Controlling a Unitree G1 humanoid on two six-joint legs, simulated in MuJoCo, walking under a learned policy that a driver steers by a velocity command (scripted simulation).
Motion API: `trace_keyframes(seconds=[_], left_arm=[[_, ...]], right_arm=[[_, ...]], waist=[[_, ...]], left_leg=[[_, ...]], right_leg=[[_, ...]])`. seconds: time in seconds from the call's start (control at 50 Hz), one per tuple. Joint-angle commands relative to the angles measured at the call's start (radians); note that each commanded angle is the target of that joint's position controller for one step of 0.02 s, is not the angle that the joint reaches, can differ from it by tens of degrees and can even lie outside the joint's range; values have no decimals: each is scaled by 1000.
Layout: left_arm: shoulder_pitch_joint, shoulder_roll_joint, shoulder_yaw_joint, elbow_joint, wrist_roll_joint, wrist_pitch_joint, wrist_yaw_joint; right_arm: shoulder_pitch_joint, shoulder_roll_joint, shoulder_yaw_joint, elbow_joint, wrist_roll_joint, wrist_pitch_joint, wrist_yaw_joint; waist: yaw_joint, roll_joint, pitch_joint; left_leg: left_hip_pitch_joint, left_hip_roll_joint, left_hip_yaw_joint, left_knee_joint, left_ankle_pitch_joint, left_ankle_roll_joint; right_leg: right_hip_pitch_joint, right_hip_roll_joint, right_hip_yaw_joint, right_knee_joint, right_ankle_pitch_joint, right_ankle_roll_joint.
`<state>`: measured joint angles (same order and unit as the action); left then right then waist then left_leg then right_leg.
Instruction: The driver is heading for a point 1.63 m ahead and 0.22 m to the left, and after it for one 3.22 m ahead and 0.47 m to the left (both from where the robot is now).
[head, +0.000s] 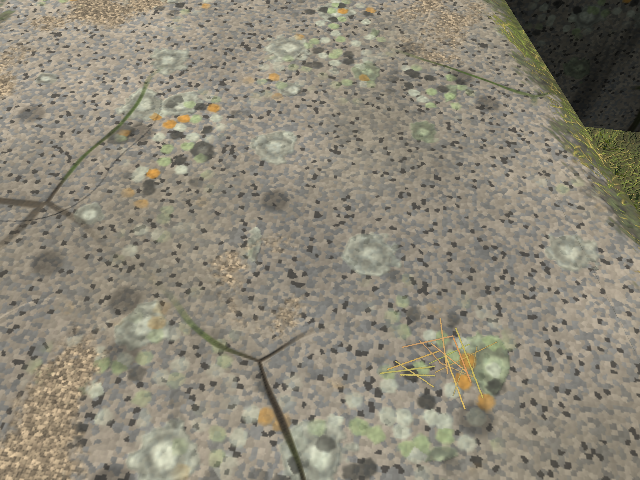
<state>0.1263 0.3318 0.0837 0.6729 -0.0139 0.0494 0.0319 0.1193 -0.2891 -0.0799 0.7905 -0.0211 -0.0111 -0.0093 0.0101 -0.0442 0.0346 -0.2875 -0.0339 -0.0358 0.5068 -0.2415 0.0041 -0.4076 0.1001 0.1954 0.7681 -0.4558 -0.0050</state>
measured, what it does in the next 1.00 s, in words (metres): steps on the spot: right foot, then left foot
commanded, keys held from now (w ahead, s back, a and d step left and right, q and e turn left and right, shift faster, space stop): e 0.12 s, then no key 0.24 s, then q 0.40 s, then w+q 0.24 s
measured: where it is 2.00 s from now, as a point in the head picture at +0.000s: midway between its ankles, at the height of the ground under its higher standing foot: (252, 455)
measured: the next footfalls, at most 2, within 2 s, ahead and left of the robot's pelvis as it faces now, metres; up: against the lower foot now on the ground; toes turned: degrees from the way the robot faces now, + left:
right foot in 0.34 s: +0.02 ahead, -0.15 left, +0.00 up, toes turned -8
left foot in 0.80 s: +0.01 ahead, +0.08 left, +0.00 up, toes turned +5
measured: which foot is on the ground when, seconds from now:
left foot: down 0.00-0.36, up 0.38-0.78, down 0.80-1.00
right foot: up 0.00-0.32, down 0.34-0.80, up 0.82-1.00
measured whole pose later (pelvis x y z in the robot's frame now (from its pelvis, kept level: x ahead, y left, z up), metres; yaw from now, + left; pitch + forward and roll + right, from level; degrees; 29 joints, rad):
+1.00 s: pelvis +0.01 +0.01 +0.02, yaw +8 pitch +1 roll -3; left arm 0.10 0.33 0.10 0.79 -0.01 -0.04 0.01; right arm 0.35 -0.27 -0.05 0.80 0.01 -0.04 -0.01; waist -0.03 -0.03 0.03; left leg -0.12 -0.03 -0.05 0.36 -0.25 0.08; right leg -0.52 -0.03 0.03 0.94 -0.23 0.02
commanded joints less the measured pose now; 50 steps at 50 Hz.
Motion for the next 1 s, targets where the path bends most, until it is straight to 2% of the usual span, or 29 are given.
trace_keyframes(seconds=[0.02,0.04,0.06,0.12,0.18,0.22,0.26,0.32,0.34,0.36,0.38,0.4,0.42,0.44,0.48,0.52,0.58,0.64,0.72,0.76,0.78,0.8,0.82,0.84,0.86,0.88,0.92,0.96,1.0], left_arm=[[70,196,65,-49,-3,-15,1],[87,169,63,-26,-4,-3,6],[81,148,58,-29,-2,5,5],[16,91,37,-69,-16,5,-5],[-19,57,17,-95,-3,0,-10],[-11,47,7,-96,3,-2,-15],[7,62,9,-87,2,0,-19],[94,58,11,-43,6,1,-28],[102,84,15,-42,9,2,-25],[121,153,25,-54,14,3,-11],[68,127,6,-58,46,-9,-16],[37,58,-11,-60,56,-30,-25],[12,40,-19,-39,60,-47,-27],[-6,60,-11,-28,56,-58,-26],[-30,60,-13,-7,44,-70,-18],[-31,80,-2,5,36,-64,-5],[-27,83,6,20,26,-47,9],[-43,91,14,28,27,-36,13],[-64,114,26,35,19,-27,11],[-90,122,29,38,4,-23,12],[-82,121,32,46,-7,-20,11],[-40,89,28,66,-9,-21,6],[-66,6,5,34,32,-28,-7],[-189,18,6,-30,24,-47,-9],[-211,72,21,-31,-5,-64,-16],[-193,102,32,-18,-17,-78,-22],[-156,111,41,19,6,-97,-18],[-151,88,39,34,10,-115,-24],[-157,67,35,38,12,-128,-26]], right_arm=[[-55,-136,-27,-86,-10,-15,-10],[-78,-122,-22,-94,3,-12,-14],[-80,-115,-19,-92,15,-10,-20],[-16,-126,-18,-79,8,5,-39],[25,-158,-27,-67,10,14,-37],[5,-183,-34,-70,17,17,-25],[7,-193,-35,-62,28,19,-13],[-6,-176,-22,-41,52,21,-6],[49,-140,-8,-14,47,14,-2],[73,-69,18,-24,-2,4,8],[37,-48,26,-47,1,3,4],[9,-111,13,-37,12,11,-2],[16,-124,5,-25,27,17,-2],[37,-128,-1,1,31,25,-9],[64,-140,-10,21,30,38,-16],[75,-145,-17,19,42,41,-18],[48,-122,-14,-2,47,48,-21],[28,-102,-6,-28,45,54,-13],[52,-110,-8,-47,45,58,9],[94,-108,-11,-42,44,59,21],[141,-107,-14,-27,44,59,25],[194,-137,-28,-8,43,57,20],[267,-252,-60,-1,54,52,0],[291,-298,-58,-28,21,16,19],[243,-244,-45,-43,10,-14,25],[198,-206,-34,-47,24,-31,18],[160,-173,-19,-56,43,-38,-1],[196,-160,-12,-57,31,-44,-13],[233,-165,-15,-54,31,-52,-19]], waist=[[33,189,-75],[38,164,-65],[24,170,-48],[-22,201,-52],[-52,204,-96],[-50,218,-106],[-48,230,-104],[5,205,-96],[2,149,-106],[-28,-75,-168],[-29,-207,-156],[1,-125,-134],[-14,-134,-104],[-17,-129,-89],[-26,-116,-61],[-22,-104,-59],[1,-82,-48],[11,-76,-55],[-3,-88,-83],[-37,-89,-93],[-56,-77,-110],[-62,8,-107],[-57,302,-102],[-113,315,-91],[-100,198,-37],[-69,174,15],[-45,150,42],[-47,148,27],[-54,133,15]], left_leg=[[136,371,-330,-200,341,231],[141,313,-247,-194,278,191],[153,299,-209,-193,292,189],[213,274,-108,-205,338,205],[268,301,-93,-188,394,227],[226,307,-64,-182,426,228],[207,314,-62,-168,442,227],[144,288,-35,-88,386,169],[69,256,-4,-42,283,98],[-67,172,83,144,-16,-2],[-130,104,67,196,-343,-51],[-104,129,15,281,-364,-73],[-110,127,1,318,-333,-75],[-124,124,-5,339,-303,-79],[-106,111,-29,398,-244,-93],[-131,90,-14,447,-236,-99],[-183,95,6,439,-245,-102],[-164,107,34,374,-242,-94],[-88,92,83,266,-207,-63],[-8,73,115,128,-109,-28],[76,45,139,22,-26,5],[194,50,68,-72,29,54],[352,290,-293,-148,99,172],[312,420,-649,-279,-158,355],[306,413,-628,-337,-350,346],[282,373,-558,-354,-436,291],[279,301,-447,-365,-361,224],[293,255,-374,-378,-221,205],[316,236,-326,-372,-96,203]], right_leg=[[-179,-51,-23,401,-100,42],[-186,-61,-40,431,-47,60],[-215,-67,-48,460,0,78],[-230,-89,-119,364,59,108],[-154,-115,-137,193,27,113],[-45,-120,-174,74,15,99],[30,-107,-205,-32,38,85],[224,-80,-240,-369,275,23],[345,-113,-181,-446,403,-8],[496,-317,64,-432,716,-65],[372,-458,169,-425,734,-233],[311,-429,137,-454,626,-272],[291,-384,77,-461,570,-239],[290,-350,35,-465,523,-206],[250,-342,-23,-451,629,-191],[267,-346,-60,-438,664,-208],[310,-376,-64,-438,613,-234],[323,-402,-77,-436,609,-246],[329,-425,-110,-400,674,-235],[307,-414,-149,-345,648,-194],[264,-392,-184,-311,487,-154],[150,-333,-247,-196,229,-83],[-139,-195,-373,140,-127,22],[-336,-67,-201,307,-251,32],[-401,-119,-124,360,-163,11],[-415,-149,-115,332,-43,-10],[-390,-174,-114,248,127,1],[-349,-158,-127,178,254,21],[-343,-145,-129,94,337,42]])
